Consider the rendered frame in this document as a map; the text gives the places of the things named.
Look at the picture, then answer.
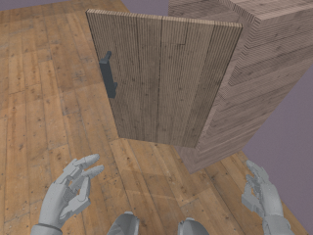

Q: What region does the robot right forearm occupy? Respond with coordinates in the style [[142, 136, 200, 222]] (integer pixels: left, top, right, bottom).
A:
[[262, 214, 295, 235]]

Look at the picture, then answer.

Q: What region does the cupboard door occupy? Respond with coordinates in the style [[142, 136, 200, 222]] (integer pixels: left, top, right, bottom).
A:
[[85, 9, 244, 149]]

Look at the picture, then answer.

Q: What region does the left robot thigh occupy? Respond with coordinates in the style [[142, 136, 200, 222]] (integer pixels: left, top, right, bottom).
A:
[[107, 213, 140, 235]]

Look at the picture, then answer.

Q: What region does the robot right hand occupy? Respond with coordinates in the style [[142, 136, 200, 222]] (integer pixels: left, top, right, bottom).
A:
[[242, 160, 284, 219]]

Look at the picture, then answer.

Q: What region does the right robot thigh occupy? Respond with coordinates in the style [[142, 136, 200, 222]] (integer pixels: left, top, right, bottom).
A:
[[177, 219, 209, 235]]

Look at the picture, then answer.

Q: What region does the robot left hand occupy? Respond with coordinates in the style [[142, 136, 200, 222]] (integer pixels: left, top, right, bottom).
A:
[[38, 154, 105, 229]]

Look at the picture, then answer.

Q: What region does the robot left forearm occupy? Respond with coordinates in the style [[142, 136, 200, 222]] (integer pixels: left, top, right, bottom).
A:
[[30, 223, 63, 235]]

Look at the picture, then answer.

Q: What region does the handle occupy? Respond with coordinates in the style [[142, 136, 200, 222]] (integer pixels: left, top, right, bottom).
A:
[[99, 51, 118, 99]]

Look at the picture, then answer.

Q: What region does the robot thigh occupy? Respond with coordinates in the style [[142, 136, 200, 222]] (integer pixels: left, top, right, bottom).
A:
[[107, 213, 140, 235], [177, 219, 209, 235]]

